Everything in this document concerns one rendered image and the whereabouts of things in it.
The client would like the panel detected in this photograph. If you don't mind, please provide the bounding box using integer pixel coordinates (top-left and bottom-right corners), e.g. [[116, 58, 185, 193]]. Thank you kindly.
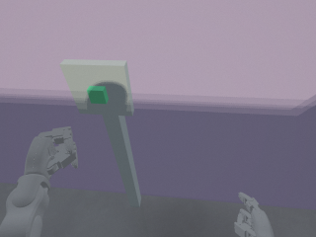
[[59, 59, 141, 207]]

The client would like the robot left hand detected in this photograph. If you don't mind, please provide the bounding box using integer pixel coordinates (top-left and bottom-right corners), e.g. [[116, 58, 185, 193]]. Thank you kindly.
[[24, 126, 78, 180]]

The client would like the robot right hand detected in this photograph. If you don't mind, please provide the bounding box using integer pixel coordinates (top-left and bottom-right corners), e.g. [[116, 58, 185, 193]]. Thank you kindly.
[[234, 192, 275, 237]]

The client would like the robot left forearm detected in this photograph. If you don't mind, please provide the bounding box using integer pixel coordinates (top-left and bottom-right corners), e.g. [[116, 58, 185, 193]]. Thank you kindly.
[[0, 174, 51, 237]]

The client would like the button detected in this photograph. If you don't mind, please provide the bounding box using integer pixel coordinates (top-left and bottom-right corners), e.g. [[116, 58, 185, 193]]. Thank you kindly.
[[87, 86, 109, 104]]

